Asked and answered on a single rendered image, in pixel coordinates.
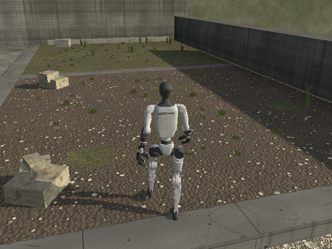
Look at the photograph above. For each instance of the right robot hand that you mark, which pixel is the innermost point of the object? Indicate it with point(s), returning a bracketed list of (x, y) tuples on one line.
[(183, 137)]

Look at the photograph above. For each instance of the right robot upper arm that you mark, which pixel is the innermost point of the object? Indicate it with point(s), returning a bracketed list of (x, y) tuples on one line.
[(184, 117)]

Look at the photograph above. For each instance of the left robot hand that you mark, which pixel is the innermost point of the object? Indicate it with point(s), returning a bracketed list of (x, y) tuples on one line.
[(139, 159)]

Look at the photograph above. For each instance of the humanoid robot head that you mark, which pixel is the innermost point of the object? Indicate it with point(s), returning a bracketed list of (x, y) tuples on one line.
[(165, 89)]

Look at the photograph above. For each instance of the robot right forearm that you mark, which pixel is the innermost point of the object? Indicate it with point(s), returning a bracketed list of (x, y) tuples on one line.
[(187, 133)]

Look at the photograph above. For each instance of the humanoid robot torso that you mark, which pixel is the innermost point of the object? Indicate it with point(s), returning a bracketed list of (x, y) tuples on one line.
[(166, 125)]

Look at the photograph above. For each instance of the left robot upper arm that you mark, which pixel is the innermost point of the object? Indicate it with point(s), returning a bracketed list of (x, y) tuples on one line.
[(147, 118)]

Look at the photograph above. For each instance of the robot left forearm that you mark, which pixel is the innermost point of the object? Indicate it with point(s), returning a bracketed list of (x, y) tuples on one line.
[(142, 142)]

